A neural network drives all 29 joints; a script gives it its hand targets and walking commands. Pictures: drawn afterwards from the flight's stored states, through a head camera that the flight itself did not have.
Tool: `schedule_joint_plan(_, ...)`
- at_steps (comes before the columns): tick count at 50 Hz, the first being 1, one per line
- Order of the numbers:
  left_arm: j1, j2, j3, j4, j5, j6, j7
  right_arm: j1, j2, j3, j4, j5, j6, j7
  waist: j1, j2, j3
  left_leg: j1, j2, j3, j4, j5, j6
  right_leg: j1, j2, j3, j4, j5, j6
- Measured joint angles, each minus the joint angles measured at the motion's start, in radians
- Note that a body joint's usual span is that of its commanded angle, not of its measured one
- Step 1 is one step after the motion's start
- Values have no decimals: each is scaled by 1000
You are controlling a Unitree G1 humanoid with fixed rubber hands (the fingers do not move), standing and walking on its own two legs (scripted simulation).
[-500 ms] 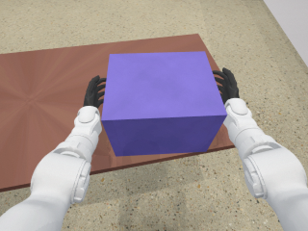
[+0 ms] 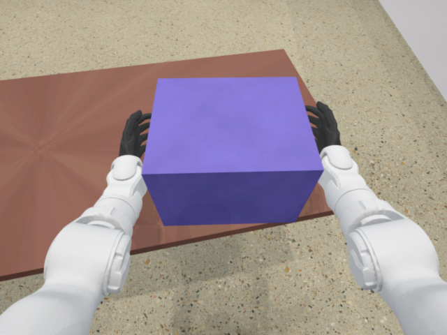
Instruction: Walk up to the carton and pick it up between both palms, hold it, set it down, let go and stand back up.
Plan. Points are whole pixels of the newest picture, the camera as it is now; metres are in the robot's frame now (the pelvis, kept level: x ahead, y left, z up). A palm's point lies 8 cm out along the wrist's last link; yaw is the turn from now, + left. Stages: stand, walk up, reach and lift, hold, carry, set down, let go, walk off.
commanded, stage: reach and lift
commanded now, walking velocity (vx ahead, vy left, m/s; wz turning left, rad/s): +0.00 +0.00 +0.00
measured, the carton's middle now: (228, 152) +0.46 +0.00 +0.03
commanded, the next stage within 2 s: none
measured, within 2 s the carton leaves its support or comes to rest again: leaves its support in 0.42 s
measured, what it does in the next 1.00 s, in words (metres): stands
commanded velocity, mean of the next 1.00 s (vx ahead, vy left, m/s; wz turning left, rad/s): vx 0.00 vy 0.00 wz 0.00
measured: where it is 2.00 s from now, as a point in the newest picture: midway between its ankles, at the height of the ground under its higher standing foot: outside the picture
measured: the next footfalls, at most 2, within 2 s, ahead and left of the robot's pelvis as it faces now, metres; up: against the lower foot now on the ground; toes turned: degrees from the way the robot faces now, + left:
none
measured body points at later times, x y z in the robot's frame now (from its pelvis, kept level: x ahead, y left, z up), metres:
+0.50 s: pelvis +0.01 +0.01 +0.02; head +0.07 +0.01 +0.47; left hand +0.44 +0.18 +0.07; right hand +0.43 -0.19 +0.08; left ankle +0.01 +0.12 -0.72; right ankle +0.02 -0.10 -0.72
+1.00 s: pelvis +0.03 +0.01 +0.03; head +0.06 +0.02 +0.48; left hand +0.42 +0.20 +0.08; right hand +0.42 -0.17 +0.09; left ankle +0.02 +0.12 -0.72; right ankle +0.02 -0.10 -0.72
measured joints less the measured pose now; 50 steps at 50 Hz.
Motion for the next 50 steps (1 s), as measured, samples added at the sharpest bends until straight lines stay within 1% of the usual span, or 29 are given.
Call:
schedule_joint_plan(5,14,-4,24,-6,27,-9,-2,20,7,-27,-22,-32,0,-2,-2,2,-1,13,-1,-1,-16,5,1,15,-1,-1,-18,6,1)
schedule_joint_plan(10,23,-4,37,-9,38,-13,-7,36,15,-56,-37,-64,1,-3,-5,-1,6,34,-3,1,-34,10,3,35,-3,0,-35,11,2)
schedule_joint_plan(14,34,-8,68,-17,71,-20,-10,49,26,-103,-46,-110,-6,1,-11,-1,16,56,-5,-1,-54,18,4,60,-5,-2,-58,18,4)
schedule_joint_plan(16,39,-13,103,-18,102,-29,-14,60,32,-138,-58,-152,-13,4,-12,-2,28,76,-6,-1,-71,23,6,81,-6,-2,-76,25,4)
schedule_joint_plan(18,50,-20,134,-22,135,-46,-16,76,42,-184,-73,-211,-28,11,-17,-1,38,102,-8,-3,-94,32,8,109,-7,-5,-103,34,5)
schedule_joint_plan(22,85,-40,212,-15,208,-109,-20,126,72,-314,-107,-372,-85,29,-23,4,51,165,-12,-5,-155,54,10,179,-12,-10,-173,59,9)
schedule_joint_plan(25,101,-56,282,-16,266,-142,-29,150,91,-413,-117,-474,-135,47,-24,5,85,228,-17,-3,-198,69,12,243,-17,-11,-215,73,14)
schedule_joint_plan(27,110,-66,318,-25,298,-152,-33,162,100,-468,-123,-530,-163,55,-21,2,97,256,-20,2,-221,78,14,268,-21,-9,-233,80,16)
schedule_joint_plan(29,120,-73,343,-42,326,-153,-34,168,105,-498,-125,-562,-183,59,-19,0,113,280,-22,6,-238,84,16,290,-23,-7,-248,85,18)
schedule_joint_plan(33,146,-83,351,-99,341,-124,-38,181,109,-499,-140,-566,-185,59,-13,-7,130,312,-22,18,-262,89,20,319,-24,1,-271,93,21)
schedule_joint_plan(38,185,-95,334,-159,345,-97,-34,219,106,-436,-169,-512,-179,46,-3,-11,139,348,-17,29,-277,86,22,357,-20,9,-299,101,23)
schedule_joint_plan(45,251,-98,262,-239,297,-67,-20,267,105,-351,-212,-439,-164,35,4,-8,132,377,-14,30,-280,78,21,396,-18,6,-323,102,23)
schedule_joint_plan(50,295,-92,211,-290,245,-32,-11,292,102,-283,-245,-379,-128,25,2,-5,133,403,-14,22,-282,76,19,430,-17,-3,-334,103,22)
